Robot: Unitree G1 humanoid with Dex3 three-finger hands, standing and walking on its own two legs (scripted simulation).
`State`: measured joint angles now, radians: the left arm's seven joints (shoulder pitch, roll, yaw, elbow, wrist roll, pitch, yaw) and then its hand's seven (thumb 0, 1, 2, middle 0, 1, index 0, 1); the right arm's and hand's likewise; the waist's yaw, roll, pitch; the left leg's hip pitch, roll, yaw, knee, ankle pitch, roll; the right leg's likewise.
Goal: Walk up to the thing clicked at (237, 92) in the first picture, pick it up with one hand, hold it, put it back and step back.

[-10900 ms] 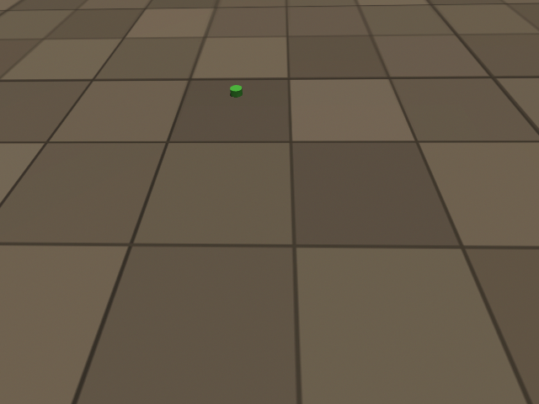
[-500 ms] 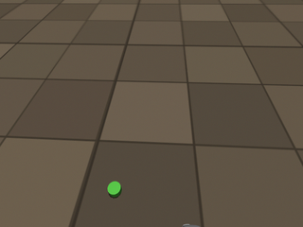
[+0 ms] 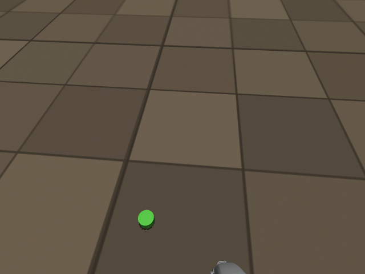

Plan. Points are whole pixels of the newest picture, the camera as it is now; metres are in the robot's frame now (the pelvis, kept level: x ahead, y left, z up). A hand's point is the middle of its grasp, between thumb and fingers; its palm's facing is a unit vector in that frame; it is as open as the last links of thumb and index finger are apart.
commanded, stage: walk up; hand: left
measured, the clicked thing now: (146, 219) +0.52 +0.20 -0.73
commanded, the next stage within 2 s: none
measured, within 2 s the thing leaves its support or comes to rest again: neither
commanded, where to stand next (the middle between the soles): +0.12 -0.02 m, yaw -1 degrees
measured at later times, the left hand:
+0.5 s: hand out of the picture +0.14 +0.23 -0.14, palm faces -0.09 -0.93 -0.35, open 7.4 cm
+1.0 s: hand (95, 270) +0.18 +0.22 -0.13, palm faces -0.13 -0.91 -0.40, open 7.4 cm
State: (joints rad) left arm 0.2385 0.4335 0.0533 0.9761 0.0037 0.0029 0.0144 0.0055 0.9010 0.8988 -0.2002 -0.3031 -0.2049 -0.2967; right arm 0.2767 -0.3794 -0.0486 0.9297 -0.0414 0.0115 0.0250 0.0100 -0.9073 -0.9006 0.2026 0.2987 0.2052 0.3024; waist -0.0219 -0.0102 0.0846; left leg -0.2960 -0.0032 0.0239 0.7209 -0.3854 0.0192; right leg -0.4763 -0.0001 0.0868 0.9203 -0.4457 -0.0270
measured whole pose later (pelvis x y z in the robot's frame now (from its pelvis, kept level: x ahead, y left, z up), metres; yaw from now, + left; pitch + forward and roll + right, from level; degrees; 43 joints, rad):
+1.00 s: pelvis +0.06 -0.04 +0.01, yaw -6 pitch -3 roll +1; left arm 0.13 0.39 0.04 1.03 0.00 -0.03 -0.02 0.01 0.90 0.90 -0.20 -0.30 -0.20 -0.30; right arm 0.27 -0.41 -0.04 1.04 0.00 -0.02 0.00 0.01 -0.91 -0.90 0.20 0.30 0.21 0.30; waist -0.04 0.01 0.13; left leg -0.14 0.07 0.05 0.68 -0.42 -0.03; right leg -0.32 0.01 -0.04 0.62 -0.21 -0.04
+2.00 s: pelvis +0.03 -0.05 +0.02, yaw -2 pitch -4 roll -1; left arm 0.40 0.39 0.05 0.93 0.03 -0.09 0.02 0.01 0.90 0.90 -0.20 -0.30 -0.21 -0.30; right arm 0.30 -0.47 -0.10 0.87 -0.03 0.05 0.08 0.01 -0.91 -0.90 0.20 0.30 0.20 0.30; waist 0.02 0.12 0.07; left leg -0.53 -0.03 -0.18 1.03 -0.27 -0.02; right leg -0.11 -0.01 -0.08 0.47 -0.29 -0.02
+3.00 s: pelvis +0.01 -0.02 +0.03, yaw -4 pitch -4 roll +0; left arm 0.12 0.36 0.00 0.99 0.00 0.00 -0.01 0.01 0.90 0.90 -0.20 -0.30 -0.20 -0.30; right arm 0.10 -0.34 -0.01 1.01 0.00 -0.02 0.00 0.01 -0.91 -0.90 0.20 0.30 0.21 0.30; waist -0.01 -0.01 0.10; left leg -0.13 0.00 0.05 0.43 -0.22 0.02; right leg -0.12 0.00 0.01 0.43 -0.23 0.00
